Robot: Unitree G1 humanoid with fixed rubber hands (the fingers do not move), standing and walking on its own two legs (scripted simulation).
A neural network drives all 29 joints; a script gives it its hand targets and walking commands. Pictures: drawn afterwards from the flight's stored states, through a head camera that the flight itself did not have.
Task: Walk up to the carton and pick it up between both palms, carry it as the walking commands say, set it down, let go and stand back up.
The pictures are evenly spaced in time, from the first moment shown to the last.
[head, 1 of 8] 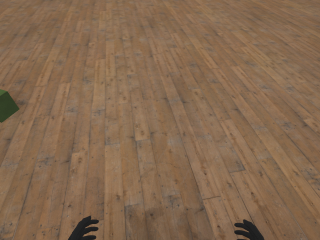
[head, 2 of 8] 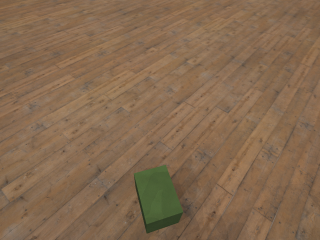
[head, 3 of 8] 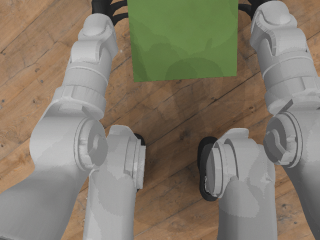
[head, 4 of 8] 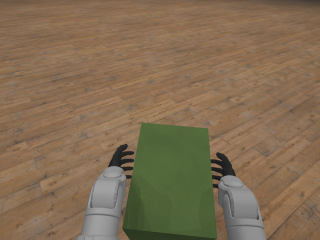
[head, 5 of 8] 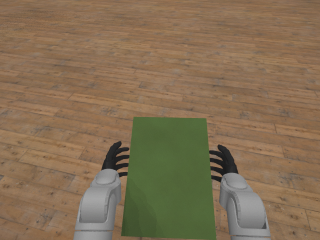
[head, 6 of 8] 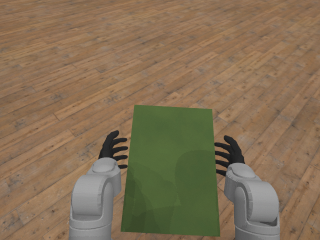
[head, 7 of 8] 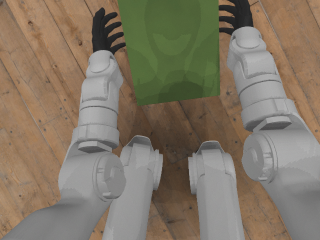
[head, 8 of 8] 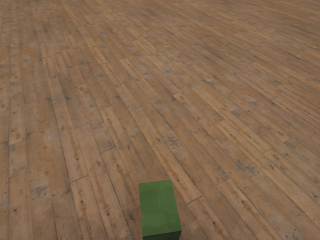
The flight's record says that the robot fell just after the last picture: no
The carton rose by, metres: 0.68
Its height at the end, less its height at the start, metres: +0.00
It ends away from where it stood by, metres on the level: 2.05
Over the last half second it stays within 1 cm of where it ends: yes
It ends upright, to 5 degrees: yes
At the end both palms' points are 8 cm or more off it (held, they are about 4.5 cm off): yes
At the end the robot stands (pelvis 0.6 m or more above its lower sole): yes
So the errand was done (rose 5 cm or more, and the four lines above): yes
